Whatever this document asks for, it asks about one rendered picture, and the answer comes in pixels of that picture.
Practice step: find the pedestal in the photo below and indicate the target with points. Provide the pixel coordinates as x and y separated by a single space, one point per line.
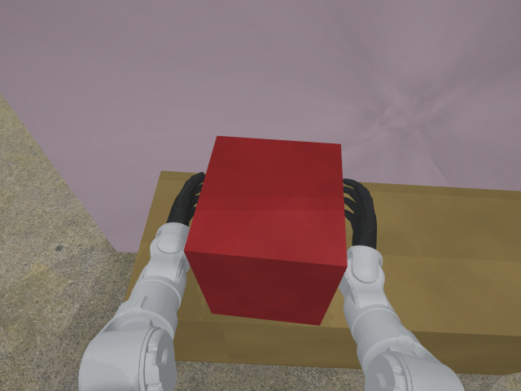
452 266

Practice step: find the carton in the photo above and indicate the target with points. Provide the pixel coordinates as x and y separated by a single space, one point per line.
268 239

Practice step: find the robot left forearm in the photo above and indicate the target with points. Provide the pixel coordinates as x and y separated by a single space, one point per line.
157 295

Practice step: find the robot right hand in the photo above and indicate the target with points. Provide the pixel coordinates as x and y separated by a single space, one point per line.
363 220

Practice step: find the robot left hand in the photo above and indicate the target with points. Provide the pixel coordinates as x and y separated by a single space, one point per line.
183 208

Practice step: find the robot right forearm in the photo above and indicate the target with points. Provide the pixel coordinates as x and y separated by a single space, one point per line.
373 322

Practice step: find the robot left upper arm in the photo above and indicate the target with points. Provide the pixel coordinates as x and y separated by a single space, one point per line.
138 359

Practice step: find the robot right upper arm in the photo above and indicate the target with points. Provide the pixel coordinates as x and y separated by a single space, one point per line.
393 371

